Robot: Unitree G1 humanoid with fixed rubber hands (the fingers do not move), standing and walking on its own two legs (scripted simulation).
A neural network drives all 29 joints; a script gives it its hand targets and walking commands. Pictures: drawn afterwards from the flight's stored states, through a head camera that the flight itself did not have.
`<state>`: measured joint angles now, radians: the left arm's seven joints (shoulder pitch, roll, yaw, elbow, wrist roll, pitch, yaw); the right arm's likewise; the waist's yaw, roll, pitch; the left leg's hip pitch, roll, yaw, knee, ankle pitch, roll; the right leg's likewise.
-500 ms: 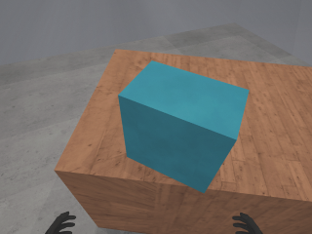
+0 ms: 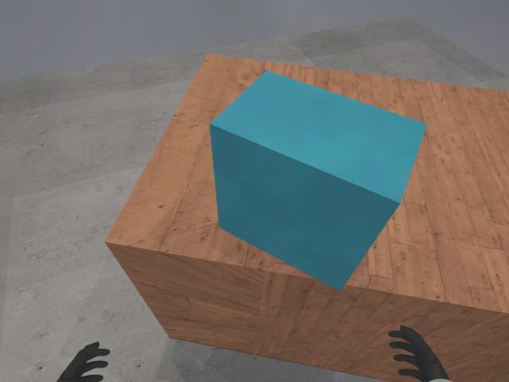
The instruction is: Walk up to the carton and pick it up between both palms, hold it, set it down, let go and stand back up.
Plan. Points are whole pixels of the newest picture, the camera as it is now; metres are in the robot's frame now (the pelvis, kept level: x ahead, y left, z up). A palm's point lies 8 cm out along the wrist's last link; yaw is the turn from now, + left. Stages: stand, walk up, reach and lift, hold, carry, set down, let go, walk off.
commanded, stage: walk up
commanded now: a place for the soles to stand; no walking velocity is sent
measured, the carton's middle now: (304, 185) +0.41 -0.08 +0.08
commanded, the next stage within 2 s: none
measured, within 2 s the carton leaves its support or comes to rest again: neither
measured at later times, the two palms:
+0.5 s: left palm out of the picture +0.02 +0.28 -0.09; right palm out of the picture +0.04 -0.29 -0.08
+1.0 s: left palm out of the picture +0.01 +0.26 -0.10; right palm out of the picture +0.09 -0.28 -0.07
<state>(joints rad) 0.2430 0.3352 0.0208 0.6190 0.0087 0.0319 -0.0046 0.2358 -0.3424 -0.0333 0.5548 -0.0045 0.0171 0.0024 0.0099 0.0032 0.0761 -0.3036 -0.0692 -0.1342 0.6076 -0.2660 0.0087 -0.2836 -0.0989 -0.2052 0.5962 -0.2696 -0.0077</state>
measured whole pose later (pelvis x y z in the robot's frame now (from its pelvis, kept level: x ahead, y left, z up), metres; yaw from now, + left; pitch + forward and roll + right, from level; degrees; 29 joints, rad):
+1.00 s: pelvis -0.05 -0.01 +0.00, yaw -5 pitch -3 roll +1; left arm 0.47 0.29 0.05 0.58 0.02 0.01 0.00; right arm 0.18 -0.28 -0.02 0.60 -0.02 0.03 0.00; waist 0.02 -0.02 0.02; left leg -0.29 0.02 0.05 0.61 -0.28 0.01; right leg -0.25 -0.01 0.01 0.63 -0.34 0.00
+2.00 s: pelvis -0.04 +0.01 +0.00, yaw -11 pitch -1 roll +1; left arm 0.34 0.30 0.05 0.52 0.02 0.00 0.00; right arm 0.24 -0.35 -0.02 0.61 -0.02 0.03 0.03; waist -0.02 0.02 0.01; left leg -0.28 0.06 0.17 0.62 -0.32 0.02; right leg -0.30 0.02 0.13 0.64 -0.32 0.03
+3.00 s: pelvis -0.04 +0.02 -0.01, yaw -14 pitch -2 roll +1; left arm 0.30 0.32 0.04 0.51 0.01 0.01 0.00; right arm 0.29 -0.37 -0.01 0.59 -0.02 0.05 0.03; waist -0.03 0.01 0.02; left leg -0.28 0.08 0.21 0.68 -0.36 0.02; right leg -0.31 0.04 0.16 0.70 -0.35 0.03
